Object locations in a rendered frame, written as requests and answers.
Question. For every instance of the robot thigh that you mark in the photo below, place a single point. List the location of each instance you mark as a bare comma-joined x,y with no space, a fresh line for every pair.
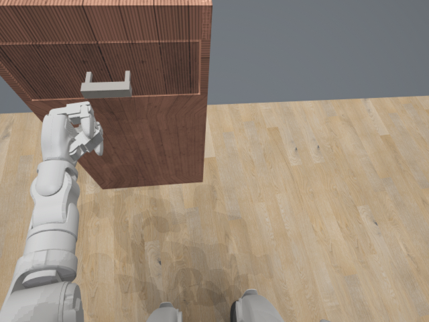
256,308
166,314

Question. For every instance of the right robot thigh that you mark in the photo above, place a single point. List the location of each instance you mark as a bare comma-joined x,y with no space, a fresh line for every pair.
256,308

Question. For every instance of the robot left hand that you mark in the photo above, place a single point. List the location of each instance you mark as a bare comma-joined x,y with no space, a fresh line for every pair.
58,134

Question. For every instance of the drawer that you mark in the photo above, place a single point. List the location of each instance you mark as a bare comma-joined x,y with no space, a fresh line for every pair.
56,70

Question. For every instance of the left robot upper arm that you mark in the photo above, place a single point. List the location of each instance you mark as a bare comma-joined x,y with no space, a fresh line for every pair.
58,302

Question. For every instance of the left robot thigh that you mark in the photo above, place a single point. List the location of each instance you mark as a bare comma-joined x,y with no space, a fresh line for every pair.
166,314

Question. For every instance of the handle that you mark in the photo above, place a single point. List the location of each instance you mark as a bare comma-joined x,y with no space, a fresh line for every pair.
91,90

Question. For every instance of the cabinet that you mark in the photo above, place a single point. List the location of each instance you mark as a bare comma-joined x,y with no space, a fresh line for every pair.
148,140

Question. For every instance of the left robot forearm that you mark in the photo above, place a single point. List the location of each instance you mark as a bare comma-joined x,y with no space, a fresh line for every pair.
49,254

